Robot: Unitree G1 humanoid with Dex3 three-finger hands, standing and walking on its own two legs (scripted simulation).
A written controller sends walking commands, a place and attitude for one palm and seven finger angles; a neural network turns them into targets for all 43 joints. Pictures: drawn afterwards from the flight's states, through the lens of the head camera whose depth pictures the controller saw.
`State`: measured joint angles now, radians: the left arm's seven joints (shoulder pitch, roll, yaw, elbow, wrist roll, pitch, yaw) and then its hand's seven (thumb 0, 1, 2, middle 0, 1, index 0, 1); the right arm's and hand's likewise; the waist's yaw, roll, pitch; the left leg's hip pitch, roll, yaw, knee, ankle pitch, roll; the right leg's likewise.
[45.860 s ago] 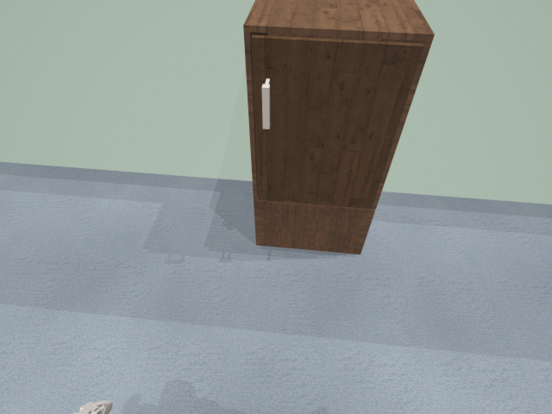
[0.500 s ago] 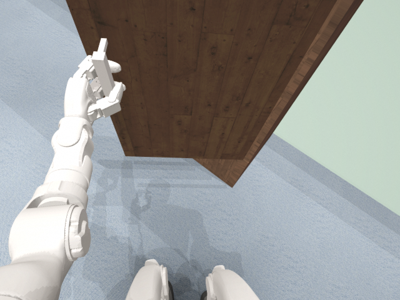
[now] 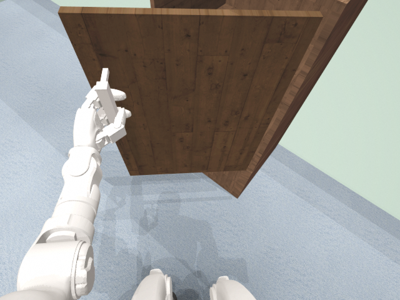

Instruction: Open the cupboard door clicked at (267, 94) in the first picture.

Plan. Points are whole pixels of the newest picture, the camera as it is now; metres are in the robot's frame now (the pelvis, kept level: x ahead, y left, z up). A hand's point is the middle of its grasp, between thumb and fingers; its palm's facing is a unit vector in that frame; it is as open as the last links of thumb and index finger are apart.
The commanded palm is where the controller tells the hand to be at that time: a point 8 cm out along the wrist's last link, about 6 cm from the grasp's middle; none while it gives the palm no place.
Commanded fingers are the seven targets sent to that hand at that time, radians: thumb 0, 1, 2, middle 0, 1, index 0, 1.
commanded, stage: pull the door open along its arc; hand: left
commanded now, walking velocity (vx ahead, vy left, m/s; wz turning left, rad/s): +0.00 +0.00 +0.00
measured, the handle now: (111, 101) +0.51 +0.16 +0.06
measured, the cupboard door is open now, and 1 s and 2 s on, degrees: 43 76 79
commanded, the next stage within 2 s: open thumb and fingers to let go in 0.58 s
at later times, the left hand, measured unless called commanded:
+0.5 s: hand (162, 215) +0.27 +0.06 +0.06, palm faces +0.29 -0.96 +0.04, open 6.2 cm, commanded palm +0.21 +0.13 +0.05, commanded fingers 0.00 0.90 0.90 -0.40 -1.35 -0.40 -1.35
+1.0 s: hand (174, 217) +0.26 +0.04 +0.05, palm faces +0.39 -0.92 +0.00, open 8.4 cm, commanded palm +0.21 +0.09 +0.05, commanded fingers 0.00 -0.29 0.39 -0.31 -1.22 -0.31 -1.22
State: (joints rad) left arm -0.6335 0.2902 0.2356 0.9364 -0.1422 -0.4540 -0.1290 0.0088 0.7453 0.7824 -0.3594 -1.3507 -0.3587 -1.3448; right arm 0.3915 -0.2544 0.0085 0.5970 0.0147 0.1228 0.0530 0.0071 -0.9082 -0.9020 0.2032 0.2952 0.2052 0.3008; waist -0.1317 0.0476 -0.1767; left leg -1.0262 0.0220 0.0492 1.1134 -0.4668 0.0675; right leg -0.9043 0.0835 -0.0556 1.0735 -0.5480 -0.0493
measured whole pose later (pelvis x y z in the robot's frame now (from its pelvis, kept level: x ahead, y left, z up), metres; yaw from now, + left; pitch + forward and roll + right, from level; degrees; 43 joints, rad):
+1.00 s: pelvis +0.00 -0.07 +0.01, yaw +6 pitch +15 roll +2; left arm 0.25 -0.07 -0.20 0.10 0.03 -0.38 0.44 0.02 0.32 0.65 -0.36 -1.30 -0.35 -1.28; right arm 0.24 -0.23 0.00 0.55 -0.04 0.01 0.01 0.01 -0.91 -0.90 0.20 0.30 0.20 0.30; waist -0.01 0.04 -0.17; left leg -0.86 -0.02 -0.01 1.04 -0.44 -0.02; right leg -0.76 0.06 -0.11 1.08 -0.59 -0.12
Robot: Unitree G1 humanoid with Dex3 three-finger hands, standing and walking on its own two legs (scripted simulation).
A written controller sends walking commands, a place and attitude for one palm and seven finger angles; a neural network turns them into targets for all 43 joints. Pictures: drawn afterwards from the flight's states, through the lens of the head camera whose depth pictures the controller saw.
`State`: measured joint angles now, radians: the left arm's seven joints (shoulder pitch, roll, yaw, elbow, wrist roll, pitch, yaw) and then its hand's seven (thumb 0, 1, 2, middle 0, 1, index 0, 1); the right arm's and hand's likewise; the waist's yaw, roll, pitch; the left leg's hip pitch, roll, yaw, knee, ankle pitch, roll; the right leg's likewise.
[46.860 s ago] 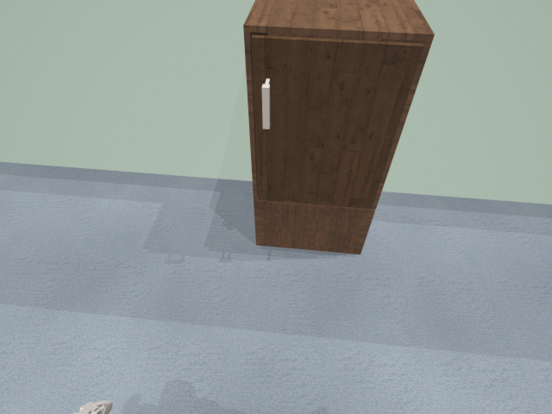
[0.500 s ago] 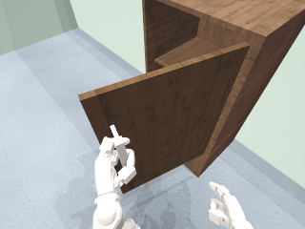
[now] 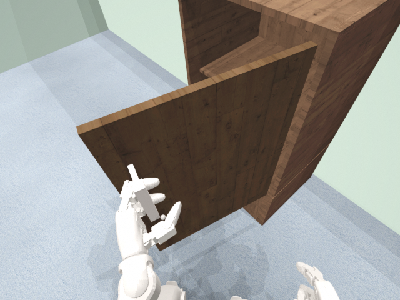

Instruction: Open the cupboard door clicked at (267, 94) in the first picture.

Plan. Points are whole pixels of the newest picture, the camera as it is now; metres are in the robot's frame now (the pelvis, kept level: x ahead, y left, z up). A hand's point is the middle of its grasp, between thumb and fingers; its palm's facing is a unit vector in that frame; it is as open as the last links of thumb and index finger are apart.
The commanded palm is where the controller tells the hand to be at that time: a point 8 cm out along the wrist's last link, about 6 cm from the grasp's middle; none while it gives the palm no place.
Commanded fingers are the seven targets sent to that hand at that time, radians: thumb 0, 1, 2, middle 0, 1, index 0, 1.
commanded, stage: open thumb and fingers to let go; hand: left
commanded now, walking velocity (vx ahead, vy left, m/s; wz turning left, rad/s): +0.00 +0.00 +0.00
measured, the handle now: (143, 193) +0.31 +0.12 +0.06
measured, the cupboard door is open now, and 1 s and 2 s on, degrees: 76 79 78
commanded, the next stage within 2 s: slide the hand sideways off the handle in 0.50 s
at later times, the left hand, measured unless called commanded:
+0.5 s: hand (161, 222) +0.26 +0.08 +0.05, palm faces +0.20 -0.98 +0.00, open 15.1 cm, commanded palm +0.22 +0.13 +0.05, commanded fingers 0.00 -0.50 0.30 -0.15 -0.30 -0.15 -0.30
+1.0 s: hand (153, 245) +0.22 +0.09 +0.05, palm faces -0.22 -0.97 +0.06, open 16.2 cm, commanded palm +0.21 +0.15 +0.05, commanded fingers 0.00 -0.50 0.30 -0.15 -0.30 -0.15 -0.30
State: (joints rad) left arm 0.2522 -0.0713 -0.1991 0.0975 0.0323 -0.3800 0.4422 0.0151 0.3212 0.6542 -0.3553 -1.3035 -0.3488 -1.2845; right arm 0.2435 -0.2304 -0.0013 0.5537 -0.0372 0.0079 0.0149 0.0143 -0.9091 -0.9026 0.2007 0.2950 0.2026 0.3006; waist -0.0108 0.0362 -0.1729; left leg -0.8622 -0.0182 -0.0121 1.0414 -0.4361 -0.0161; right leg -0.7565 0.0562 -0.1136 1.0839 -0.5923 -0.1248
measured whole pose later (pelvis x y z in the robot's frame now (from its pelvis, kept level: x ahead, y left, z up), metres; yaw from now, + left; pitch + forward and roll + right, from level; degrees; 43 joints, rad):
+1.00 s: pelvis -0.01 +0.07 -0.01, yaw -3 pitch +14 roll -2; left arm 0.32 0.04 -0.34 -0.03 0.00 -0.36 0.10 -0.01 -0.50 0.30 -0.15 -0.32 -0.18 -0.33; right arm 0.25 -0.22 0.03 0.41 0.00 0.02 0.03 0.01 -0.91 -0.90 0.20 0.30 0.20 0.30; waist -0.03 0.05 -0.16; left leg -0.92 -0.03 0.04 1.14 -0.47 0.07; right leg -0.80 0.04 -0.07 1.14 -0.59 -0.05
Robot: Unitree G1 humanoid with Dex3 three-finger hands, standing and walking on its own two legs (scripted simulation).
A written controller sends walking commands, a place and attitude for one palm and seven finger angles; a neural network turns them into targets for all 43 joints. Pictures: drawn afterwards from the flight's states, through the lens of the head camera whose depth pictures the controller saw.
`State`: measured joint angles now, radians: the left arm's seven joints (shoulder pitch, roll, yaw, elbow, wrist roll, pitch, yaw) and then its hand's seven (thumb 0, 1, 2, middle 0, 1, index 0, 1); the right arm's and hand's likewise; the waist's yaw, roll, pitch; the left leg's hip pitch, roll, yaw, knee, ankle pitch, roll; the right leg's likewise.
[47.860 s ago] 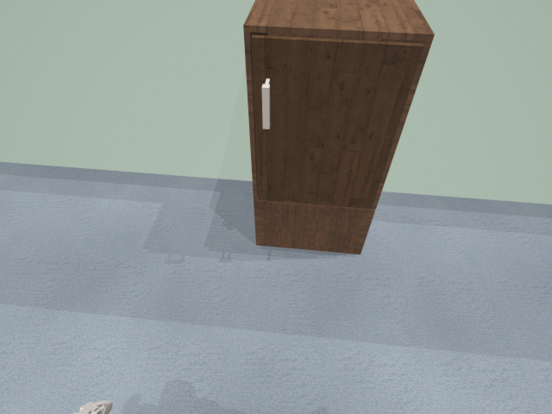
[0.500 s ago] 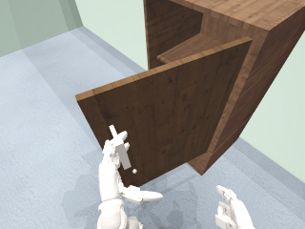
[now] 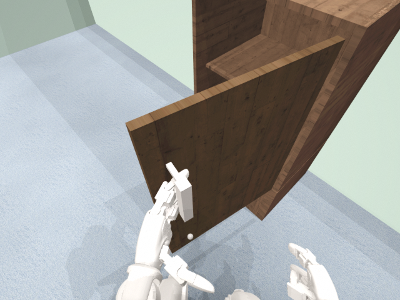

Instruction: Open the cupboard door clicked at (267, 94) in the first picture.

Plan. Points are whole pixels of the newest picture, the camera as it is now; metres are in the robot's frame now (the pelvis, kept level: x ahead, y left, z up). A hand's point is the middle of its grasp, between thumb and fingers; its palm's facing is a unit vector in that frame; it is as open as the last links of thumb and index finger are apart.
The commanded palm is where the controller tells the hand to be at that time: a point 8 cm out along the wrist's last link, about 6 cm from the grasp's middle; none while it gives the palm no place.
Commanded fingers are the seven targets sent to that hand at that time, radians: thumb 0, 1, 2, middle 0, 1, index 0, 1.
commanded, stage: slide the hand sideways off the handle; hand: left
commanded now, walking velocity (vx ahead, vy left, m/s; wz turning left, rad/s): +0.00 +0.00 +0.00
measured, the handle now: (179, 193) +0.30 +0.05 +0.07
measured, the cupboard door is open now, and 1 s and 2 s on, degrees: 79 78 78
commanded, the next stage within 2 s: draw the hand back to the body in 0.80 s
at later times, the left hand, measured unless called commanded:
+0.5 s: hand (158, 251) +0.20 +0.08 +0.06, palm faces -0.10 -0.99 +0.01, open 16.1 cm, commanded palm +0.18 +0.14 +0.06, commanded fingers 0.00 -0.50 0.30 -0.15 -0.30 -0.15 -0.30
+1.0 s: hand (134, 265) +0.18 +0.11 +0.07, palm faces -0.10 -0.99 -0.01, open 16.4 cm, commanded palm +0.16 +0.18 +0.08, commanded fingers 0.00 -0.50 0.30 -0.15 -0.30 -0.15 -0.30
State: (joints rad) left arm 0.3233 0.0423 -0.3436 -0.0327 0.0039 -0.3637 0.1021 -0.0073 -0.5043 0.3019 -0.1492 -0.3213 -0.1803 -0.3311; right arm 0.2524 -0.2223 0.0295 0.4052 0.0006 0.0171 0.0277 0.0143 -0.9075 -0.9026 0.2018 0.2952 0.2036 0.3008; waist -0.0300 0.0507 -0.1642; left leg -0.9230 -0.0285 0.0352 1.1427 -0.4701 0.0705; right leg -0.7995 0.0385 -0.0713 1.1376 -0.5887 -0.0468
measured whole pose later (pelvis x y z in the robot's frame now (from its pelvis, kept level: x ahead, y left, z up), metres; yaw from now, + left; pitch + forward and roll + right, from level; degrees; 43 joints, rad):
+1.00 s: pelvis +0.00 -0.02 -0.01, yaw +0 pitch +15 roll -3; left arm 0.61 0.20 -0.05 -0.25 -0.21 -0.42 -0.18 -0.01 -0.50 0.30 -0.15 -0.30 -0.15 -0.30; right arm 0.24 -0.23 0.00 0.39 0.03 0.01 -0.04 0.01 -0.91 -0.90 0.20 0.30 0.20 0.30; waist 0.00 0.06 -0.19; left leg -0.98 0.00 0.00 1.22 -0.51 0.04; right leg -0.84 0.07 -0.11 1.19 -0.62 -0.07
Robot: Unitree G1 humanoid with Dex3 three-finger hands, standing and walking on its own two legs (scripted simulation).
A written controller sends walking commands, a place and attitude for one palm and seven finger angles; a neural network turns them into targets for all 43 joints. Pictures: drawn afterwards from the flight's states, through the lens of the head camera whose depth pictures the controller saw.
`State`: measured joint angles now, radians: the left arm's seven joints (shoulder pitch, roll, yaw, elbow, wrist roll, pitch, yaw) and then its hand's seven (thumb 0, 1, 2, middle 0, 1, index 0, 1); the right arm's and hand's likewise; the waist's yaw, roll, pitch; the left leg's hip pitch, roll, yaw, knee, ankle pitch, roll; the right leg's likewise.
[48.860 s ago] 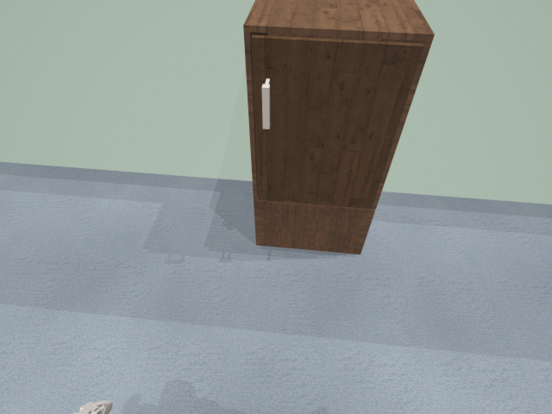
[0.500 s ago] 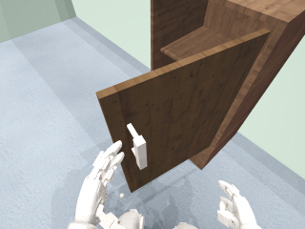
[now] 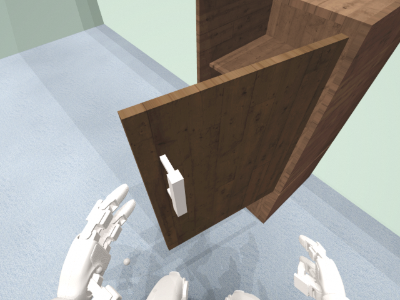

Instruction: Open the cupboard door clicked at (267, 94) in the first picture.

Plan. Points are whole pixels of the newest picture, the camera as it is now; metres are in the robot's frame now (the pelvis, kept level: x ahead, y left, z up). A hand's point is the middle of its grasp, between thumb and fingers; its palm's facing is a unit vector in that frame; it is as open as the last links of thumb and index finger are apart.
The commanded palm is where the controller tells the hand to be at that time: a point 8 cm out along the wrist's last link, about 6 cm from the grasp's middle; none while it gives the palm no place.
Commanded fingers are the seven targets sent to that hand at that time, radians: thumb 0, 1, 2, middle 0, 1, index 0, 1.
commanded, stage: draw the hand back to the body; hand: left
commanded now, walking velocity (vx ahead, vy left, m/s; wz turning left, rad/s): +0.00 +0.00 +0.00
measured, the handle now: (173, 186) +0.31 +0.07 +0.08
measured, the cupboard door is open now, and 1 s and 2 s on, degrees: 78 78 78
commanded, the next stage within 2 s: step back with the hand held close in 1.48 s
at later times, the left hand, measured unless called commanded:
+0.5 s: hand (57, 236) +0.19 +0.20 +0.16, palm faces +0.05 -0.98 -0.20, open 15.8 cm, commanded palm +0.16 +0.26 +0.18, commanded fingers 0.00 -0.12 0.47 -0.16 -0.30 -0.16 -0.30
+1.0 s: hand out of the picture +0.23 +0.28 +0.23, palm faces +0.34 -0.85 -0.40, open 10.3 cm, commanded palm +0.18 +0.33 +0.26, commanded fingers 0.00 0.76 0.84 -0.19 -0.30 -0.19 -0.30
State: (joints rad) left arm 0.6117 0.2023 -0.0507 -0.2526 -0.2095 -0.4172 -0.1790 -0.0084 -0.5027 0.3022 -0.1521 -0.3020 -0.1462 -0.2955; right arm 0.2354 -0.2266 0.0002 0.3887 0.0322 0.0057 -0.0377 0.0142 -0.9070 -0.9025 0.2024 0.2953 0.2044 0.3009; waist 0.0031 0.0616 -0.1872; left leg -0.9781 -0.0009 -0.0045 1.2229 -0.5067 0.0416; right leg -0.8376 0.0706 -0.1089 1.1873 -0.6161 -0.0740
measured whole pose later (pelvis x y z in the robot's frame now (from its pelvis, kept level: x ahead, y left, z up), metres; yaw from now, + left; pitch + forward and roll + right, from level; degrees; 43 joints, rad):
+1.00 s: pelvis +0.05 +0.04 +0.09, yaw -1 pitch +0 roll -2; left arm 0.56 0.37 0.25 -0.49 -0.08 0.00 0.12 0.01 0.42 0.70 -0.19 -0.30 -0.19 -0.30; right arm 0.24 -0.23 0.06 0.53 0.03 -0.04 -0.07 0.01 -0.90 -0.90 0.21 0.30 0.21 0.30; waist 0.05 0.05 -0.06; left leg -0.27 -0.06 0.05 0.55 -0.29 0.09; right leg -0.14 0.02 -0.02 0.48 -0.35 0.00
